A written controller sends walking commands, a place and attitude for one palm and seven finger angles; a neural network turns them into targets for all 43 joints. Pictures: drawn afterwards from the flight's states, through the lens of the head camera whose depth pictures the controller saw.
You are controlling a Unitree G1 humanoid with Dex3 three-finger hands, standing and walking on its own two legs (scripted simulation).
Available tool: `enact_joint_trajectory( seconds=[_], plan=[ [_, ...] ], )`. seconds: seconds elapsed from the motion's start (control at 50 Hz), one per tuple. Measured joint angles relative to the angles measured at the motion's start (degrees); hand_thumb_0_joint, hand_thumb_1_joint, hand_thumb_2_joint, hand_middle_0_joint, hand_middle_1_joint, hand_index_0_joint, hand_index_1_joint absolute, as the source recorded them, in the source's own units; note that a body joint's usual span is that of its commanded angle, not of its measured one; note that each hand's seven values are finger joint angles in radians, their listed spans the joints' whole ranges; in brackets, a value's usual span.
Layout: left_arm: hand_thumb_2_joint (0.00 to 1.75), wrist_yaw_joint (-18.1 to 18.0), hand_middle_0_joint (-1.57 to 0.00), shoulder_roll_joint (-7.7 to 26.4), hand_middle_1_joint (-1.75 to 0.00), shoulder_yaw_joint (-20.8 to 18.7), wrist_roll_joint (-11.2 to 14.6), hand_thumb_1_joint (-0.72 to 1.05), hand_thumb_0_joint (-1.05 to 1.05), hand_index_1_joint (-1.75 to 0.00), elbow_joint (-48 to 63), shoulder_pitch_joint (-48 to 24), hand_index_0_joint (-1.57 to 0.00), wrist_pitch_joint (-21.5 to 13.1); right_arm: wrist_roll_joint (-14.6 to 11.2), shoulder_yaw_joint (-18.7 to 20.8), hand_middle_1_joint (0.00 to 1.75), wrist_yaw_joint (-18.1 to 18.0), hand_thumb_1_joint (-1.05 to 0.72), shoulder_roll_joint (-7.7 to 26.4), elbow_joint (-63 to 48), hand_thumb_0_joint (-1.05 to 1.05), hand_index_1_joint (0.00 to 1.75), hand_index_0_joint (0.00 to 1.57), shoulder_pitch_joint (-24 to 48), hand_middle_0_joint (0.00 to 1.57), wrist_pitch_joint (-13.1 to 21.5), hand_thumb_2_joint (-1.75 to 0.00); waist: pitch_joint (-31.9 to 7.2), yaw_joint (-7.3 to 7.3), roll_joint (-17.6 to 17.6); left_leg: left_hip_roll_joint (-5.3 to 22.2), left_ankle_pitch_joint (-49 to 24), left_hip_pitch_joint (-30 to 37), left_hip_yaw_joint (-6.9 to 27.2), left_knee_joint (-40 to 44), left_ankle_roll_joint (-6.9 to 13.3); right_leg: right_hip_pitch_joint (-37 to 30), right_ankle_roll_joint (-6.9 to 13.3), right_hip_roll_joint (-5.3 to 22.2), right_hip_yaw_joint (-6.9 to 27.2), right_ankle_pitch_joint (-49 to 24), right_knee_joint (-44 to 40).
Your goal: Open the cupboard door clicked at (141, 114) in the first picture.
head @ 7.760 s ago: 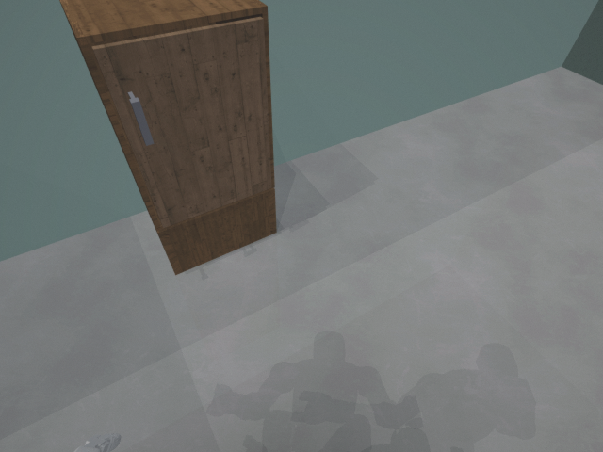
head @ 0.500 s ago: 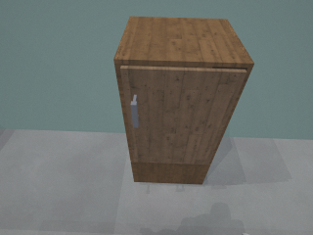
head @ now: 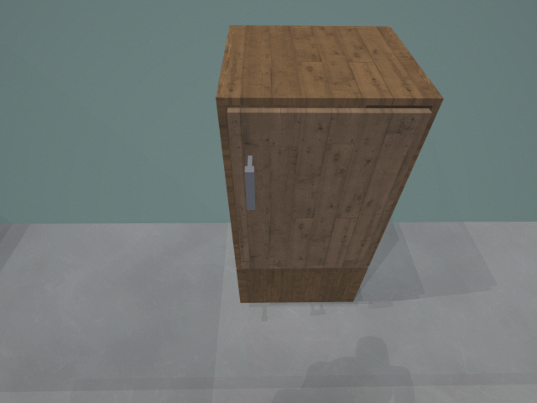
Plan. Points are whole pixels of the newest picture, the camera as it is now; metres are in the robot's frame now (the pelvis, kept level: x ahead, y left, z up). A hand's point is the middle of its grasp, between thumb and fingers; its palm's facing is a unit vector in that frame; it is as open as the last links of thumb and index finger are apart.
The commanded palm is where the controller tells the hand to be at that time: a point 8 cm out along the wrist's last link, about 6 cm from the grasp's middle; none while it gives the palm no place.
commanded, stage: come to a stop and stand still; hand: left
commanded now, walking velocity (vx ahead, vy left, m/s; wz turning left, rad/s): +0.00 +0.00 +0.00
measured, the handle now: (250, 183) +0.59 +0.08 -0.05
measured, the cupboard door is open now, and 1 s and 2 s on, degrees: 0 0 0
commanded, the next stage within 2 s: look again from close up in 1.88 s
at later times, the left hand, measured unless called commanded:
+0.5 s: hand out of the picture +0.01 +0.15 -0.17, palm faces +0.03 -0.99 -0.17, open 7.4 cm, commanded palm none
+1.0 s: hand out of the picture +0.05 +0.13 -0.17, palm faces +0.02 -0.98 -0.19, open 7.3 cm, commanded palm none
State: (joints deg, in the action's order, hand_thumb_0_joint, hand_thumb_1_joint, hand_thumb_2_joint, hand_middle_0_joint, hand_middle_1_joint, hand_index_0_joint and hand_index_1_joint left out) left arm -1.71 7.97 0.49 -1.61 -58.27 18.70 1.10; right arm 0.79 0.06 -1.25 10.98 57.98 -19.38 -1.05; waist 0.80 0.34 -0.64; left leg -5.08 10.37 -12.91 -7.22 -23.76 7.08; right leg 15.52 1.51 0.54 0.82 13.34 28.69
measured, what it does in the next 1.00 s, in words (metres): shifts its weight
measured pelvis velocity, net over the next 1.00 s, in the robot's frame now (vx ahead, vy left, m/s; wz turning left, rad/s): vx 0.06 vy -0.03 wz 0.01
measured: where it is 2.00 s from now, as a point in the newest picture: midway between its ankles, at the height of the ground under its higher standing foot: outside the picture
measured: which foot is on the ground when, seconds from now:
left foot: down 0.00-1.00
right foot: down 0.00-1.00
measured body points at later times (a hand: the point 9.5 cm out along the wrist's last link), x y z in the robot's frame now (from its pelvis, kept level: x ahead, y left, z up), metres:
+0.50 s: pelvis +0.03 +0.00 +0.00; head +0.03 +0.00 +0.45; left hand +0.01 +0.21 -0.16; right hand +0.04 -0.22 -0.16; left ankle +0.04 +0.03 -0.74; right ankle +0.04 -0.13 -0.74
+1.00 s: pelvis +0.06 -0.03 +0.01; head +0.07 -0.04 +0.45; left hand +0.05 +0.18 -0.16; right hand +0.06 -0.25 -0.16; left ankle +0.04 +0.03 -0.74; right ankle +0.04 -0.13 -0.74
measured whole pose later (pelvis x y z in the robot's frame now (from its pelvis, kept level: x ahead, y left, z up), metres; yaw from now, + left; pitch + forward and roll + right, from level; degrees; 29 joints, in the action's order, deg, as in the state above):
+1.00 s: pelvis +0.06 -0.03 +0.01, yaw +0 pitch -1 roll +0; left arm -2.5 8.0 1.2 -0.8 -64.2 16.9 -0.8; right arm 0.4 -1.8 -2.6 8.1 65.0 -16.6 1.7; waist 1.0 0.0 0.2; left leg -3.2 14.2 -7.3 -5.2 -21.9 4.0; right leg 8.9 2.0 -1.6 -0.4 15.1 24.6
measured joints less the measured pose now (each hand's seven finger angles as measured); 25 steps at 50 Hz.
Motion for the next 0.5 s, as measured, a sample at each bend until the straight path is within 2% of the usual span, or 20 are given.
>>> enact_joint_trajectory(
  seconds=[0.2,0.34,0.5],
  plan=[
    [0.9,-0.2,-0.2,0.5,-0.3,-0.2,0.2,0.91,0.01,-0.3,-2.5,-1.1,-0.2,-0.5,-0.1,-0.5,0.3,-0.4,-0.9,-1.5,3.6,0.01,0.3,0.2,-0.4,0.19,0.4,-0.9,-0.5,0.26,0.3,-1.2,-1.0,2.0,0.2,3.1,0.2,-1.3,-0.2,0.9,0.3,-1.3,-1.6],
    [0.9,-0.4,-0.2,-0.1,-0.3,0.0,0.2,0.91,0.01,-0.3,-3.9,-0.6,-0.2,-0.8,-0.1,-0.9,0.3,-0.4,-0.9,-2.7,3.9,0.01,0.3,0.2,1.4,0.2,1.2,-0.9,-0.8,-0.09,0.2,-1.2,-0.9,2.5,0.3,3.9,0.1,-1.8,-1.1,1.0,0.2,-1.3,-2.2],
    [0.9,-0.4,-0.2,-1.0,-0.3,0.4,0.3,0.91,0.01,-0.3,-5.3,-0.2,-0.2,-1.3,-0.2,-0.9,0.3,-0.7,-0.91,-2.1,4.5,0.01,0.3,0.2,2.6,0.2,2.0,-0.9,-0.6,-0.46,0.7,-0.8,0.0,3.2,0.9,4.0,-0.3,-2.9,-2.1,0.5,-0.2,-0.7,-3.0]
  ],
)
